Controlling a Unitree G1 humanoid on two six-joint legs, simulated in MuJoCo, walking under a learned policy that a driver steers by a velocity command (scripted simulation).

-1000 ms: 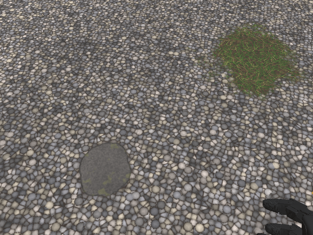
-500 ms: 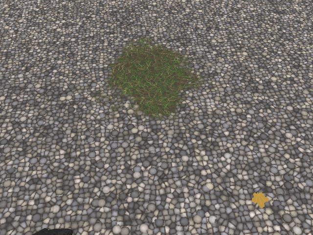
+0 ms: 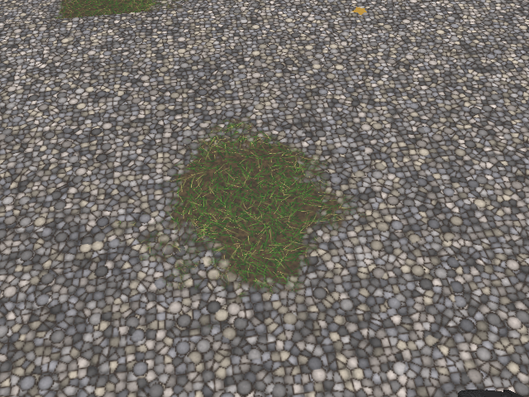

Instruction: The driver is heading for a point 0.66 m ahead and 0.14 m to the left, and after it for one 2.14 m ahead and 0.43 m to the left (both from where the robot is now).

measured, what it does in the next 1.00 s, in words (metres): walks ahead, turning left: left foot, then right foot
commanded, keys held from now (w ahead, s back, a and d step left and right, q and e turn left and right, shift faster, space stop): w+q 0.58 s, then w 0.14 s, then no key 0.12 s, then e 0.16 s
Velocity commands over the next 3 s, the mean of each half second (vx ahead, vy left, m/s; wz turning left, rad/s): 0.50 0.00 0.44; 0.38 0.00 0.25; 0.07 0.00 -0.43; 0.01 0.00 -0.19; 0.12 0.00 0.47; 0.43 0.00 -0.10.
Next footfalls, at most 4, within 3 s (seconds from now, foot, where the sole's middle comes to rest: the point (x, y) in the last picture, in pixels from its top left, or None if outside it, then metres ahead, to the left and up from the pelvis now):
0.04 left None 0.21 0.11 -0.77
0.54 right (309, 383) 0.51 -0.03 -0.77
0.98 left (190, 338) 0.61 0.28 -0.77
1.38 right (290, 337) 0.63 0.02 -0.77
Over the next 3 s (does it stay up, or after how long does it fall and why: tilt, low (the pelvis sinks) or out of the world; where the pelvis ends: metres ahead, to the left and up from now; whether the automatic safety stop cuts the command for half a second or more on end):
stays up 0.84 0.27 -0.02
